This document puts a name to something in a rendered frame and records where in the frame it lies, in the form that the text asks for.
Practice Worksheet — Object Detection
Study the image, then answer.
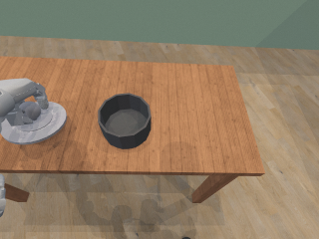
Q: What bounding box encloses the robot left hand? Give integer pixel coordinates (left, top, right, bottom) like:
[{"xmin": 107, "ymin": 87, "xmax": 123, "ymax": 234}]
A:
[{"xmin": 0, "ymin": 78, "xmax": 49, "ymax": 126}]

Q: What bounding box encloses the table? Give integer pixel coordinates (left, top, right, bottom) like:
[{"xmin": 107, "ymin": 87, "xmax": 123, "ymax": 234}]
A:
[{"xmin": 0, "ymin": 56, "xmax": 265, "ymax": 203}]

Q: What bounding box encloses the lid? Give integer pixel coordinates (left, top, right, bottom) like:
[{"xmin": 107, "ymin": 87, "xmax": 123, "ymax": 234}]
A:
[{"xmin": 1, "ymin": 102, "xmax": 67, "ymax": 145}]

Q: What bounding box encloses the knob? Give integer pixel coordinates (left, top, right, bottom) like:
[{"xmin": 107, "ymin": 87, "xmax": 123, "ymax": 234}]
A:
[{"xmin": 19, "ymin": 101, "xmax": 41, "ymax": 120}]

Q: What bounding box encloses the pot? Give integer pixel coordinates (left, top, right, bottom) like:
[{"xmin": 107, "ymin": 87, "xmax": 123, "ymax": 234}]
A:
[{"xmin": 98, "ymin": 93, "xmax": 152, "ymax": 149}]

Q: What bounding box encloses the left robot forearm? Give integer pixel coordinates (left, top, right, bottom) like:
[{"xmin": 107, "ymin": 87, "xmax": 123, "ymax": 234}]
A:
[{"xmin": 0, "ymin": 89, "xmax": 15, "ymax": 133}]

